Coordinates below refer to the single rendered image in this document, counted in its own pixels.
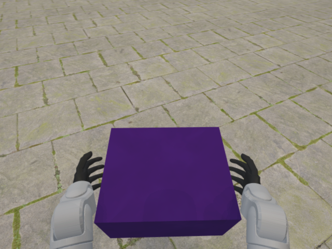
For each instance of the robot right forearm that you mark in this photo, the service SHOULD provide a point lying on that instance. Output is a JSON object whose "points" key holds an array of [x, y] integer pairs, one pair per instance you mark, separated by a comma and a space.
{"points": [[266, 221]]}

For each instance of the robot left forearm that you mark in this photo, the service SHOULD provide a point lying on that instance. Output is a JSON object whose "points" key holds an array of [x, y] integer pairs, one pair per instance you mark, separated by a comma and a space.
{"points": [[71, 222]]}

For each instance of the carton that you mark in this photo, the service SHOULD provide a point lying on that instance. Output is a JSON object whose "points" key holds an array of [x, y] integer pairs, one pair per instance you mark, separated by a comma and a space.
{"points": [[166, 182]]}

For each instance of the robot right hand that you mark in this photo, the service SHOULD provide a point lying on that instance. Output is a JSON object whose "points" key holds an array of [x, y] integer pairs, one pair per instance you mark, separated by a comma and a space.
{"points": [[250, 174]]}

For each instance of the robot left hand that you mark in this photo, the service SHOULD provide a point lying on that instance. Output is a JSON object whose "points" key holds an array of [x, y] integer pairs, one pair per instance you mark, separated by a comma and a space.
{"points": [[82, 171]]}

